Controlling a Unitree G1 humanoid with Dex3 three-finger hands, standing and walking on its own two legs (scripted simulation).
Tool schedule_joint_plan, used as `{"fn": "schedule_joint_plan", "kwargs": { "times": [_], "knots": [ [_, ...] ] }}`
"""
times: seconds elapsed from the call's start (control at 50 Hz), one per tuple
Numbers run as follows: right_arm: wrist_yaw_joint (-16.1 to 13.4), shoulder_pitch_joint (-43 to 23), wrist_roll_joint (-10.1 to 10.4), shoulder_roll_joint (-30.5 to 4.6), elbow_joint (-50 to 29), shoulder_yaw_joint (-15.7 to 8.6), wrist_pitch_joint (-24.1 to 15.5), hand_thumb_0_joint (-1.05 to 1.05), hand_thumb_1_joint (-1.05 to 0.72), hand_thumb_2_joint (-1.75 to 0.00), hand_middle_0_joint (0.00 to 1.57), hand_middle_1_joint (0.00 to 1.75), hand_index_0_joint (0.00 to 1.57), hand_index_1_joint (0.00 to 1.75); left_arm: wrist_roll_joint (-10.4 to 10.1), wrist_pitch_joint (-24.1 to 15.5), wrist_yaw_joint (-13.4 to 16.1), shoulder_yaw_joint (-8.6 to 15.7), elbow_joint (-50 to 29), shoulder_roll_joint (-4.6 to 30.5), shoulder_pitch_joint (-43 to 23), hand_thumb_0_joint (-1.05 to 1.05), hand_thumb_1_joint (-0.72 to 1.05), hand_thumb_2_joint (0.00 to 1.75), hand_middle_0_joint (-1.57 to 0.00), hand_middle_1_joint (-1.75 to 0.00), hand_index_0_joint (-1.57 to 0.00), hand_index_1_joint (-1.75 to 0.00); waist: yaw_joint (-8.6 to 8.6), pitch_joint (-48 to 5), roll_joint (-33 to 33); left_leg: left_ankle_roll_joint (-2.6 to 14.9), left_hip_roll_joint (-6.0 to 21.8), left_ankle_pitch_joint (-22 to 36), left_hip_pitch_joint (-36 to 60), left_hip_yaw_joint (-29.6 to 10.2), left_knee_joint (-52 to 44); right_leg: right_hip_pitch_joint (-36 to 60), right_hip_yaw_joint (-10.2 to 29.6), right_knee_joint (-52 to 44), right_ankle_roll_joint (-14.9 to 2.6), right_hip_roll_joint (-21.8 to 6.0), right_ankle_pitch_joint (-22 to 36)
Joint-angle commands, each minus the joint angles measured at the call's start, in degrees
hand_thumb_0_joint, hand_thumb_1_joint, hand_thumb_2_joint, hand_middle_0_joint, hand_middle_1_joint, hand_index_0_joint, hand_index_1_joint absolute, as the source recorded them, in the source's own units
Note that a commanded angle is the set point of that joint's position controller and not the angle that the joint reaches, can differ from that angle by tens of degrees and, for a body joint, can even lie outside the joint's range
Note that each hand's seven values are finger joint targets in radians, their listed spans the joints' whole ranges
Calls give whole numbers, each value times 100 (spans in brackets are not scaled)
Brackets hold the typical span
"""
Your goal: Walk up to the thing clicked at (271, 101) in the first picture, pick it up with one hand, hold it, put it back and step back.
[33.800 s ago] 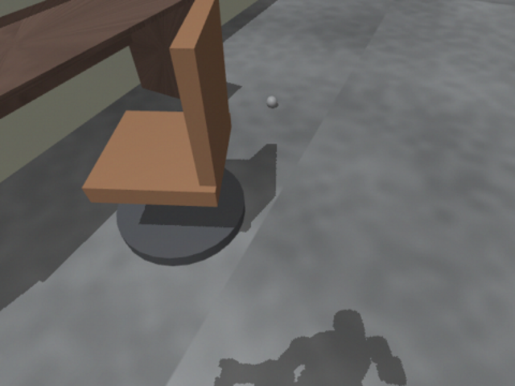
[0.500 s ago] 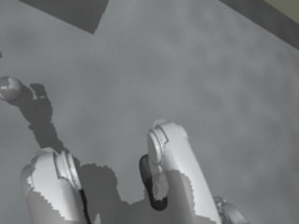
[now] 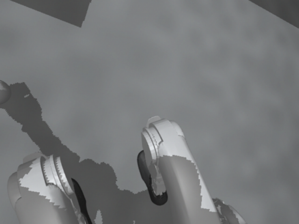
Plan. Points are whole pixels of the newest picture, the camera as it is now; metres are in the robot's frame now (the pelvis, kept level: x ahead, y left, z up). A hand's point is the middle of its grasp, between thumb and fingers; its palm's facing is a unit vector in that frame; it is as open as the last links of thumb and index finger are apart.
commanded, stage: close in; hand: left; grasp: from above
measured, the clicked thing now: out of the picture +0.51 +0.31 -0.28
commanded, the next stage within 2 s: rest palm in 0.08 s
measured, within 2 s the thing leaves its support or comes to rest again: neither
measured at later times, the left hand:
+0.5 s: hand out of the picture +0.49 +0.31 -0.22, palm faces -0.43 -0.10 -0.89, open 13.7 cm
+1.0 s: hand out of the picture +0.49 +0.30 -0.24, palm faces -0.45 -0.12 -0.89, open 14.1 cm
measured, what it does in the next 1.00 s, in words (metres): stands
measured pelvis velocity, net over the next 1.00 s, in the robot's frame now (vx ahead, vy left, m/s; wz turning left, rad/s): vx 0.01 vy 0.01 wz -0.06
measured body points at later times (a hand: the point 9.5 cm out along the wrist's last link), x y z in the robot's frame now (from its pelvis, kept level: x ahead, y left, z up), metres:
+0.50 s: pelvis +0.00 +0.01 -0.01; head +0.27 +0.11 +0.33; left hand +0.51 +0.31 -0.17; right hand +0.04 -0.26 -0.07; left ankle +0.07 +0.14 -0.29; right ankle +0.10 -0.13 -0.29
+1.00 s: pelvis +0.01 +0.01 -0.01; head +0.29 +0.10 +0.32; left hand +0.51 +0.31 -0.19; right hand +0.02 -0.25 -0.07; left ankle +0.07 +0.14 -0.29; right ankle +0.10 -0.13 -0.29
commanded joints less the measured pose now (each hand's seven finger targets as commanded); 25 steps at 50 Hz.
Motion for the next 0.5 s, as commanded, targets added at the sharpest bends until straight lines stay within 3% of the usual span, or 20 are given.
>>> {"fn": "schedule_joint_plan", "kwargs": {
  "times": [0.0,0.06,0.1,0.16,0.22,0.26,0.32,0.42,0.46,0.48],
  "knots": [
    [-93,1272,-73,-1539,100,-543,4,0,-91,-90,20,30,20,30,-21,-417,87,-300,-872,932,-1864,0,-57,100,-7,-105,-8,-104,-312,-3862,1765,308,-97,732,2629,673,-1118,2121,-706,-1446,-461,183,1129],
    [-85,1283,-128,-1631,143,-542,6,0,-90,-90,20,30,20,30,117,-636,253,-272,-1007,1139,-2054,0,-52,105,-9,-109,-10,-108,-249,-3962,2120,243,-84,985,3073,635,-1157,2035,-791,-1371,-472,160,1336],
    [-72,1198,-156,-1609,146,-544,21,0,-91,-90,20,30,20,30,261,-699,422,-323,-856,1096,-2060,0,-51,109,-11,-110,-11,-109,-230,-3967,2259,220,-62,1045,3271,605,-1158,1851,-844,-1293,-503,177,1370],
    [-56,1138,-209,-1657,152,-519,5,0,-90,-90,20,30,20,30,421,-708,742,-202,-783,1224,-2112,0,-47,108,-11,-112,-12,-110,-180,-4120,2618,183,-53,1414,3617,592,-1196,1774,-894,-1150,-503,162,1652],
    [-9,1070,-242,-1652,133,-491,-32,0,-90,-90,20,30,20,30,585,-579,1021,-171,-233,1183,-2093,0,-53,106,-8,-105,-7,-106,-252,-3763,2691,172,-55,1355,3508,603,-1265,1557,-922,-1076,-526,160,1612],
    [22,1052,-287,-1647,127,-431,-82,0,-90,-90,20,30,20,30,657,-491,1166,-214,107,1126,-2163,0,-54,108,-9,-104,-7,-105,-392,-3542,2346,232,-55,1165,3240,588,-1172,1517,-927,-1113,-502,190,1538],
    [30,917,-323,-1723,34,-370,-180,0,-90,-90,20,30,20,30,709,-375,1378,-75,203,1410,-2233,0,-51,109,-10,-105,-9,-107,-322,-3703,2528,219,-53,1131,3333,607,-1204,1616,-907,-1109,-502,190,1522],
    [60,865,-363,-1762,-16,-267,-354,0,-90,-90,20,30,20,30,640,-211,1529,-88,474,1475,-2281,0,-53,102,-7,-103,-7,-103,-468,-3603,2467,252,-27,1042,3114,595,-1090,1660,-899,-1089,-479,220,1503],
    [55,945,-385,-1834,-11,-230,-390,0,-90,-90,20,30,20,30,656,-175,1571,186,484,1877,-2274,0,-53,102,-8,-102,-7,-103,-467,-3653,2380,276,-21,1012,3021,581,-1053,1823,-871,-1089,-465,227,1489],
    [67,953,-400,-1817,-15,-225,-421,0,-90,-90,20,30,20,30,644,-144,1552,170,528,1814,-2180,0,-53,102,-8,-102,-7,-103,-479,-3578,2396,282,-16,1016,2991,600,-1014,1845,-850,-1089,-451,235,1512]
  ]
}}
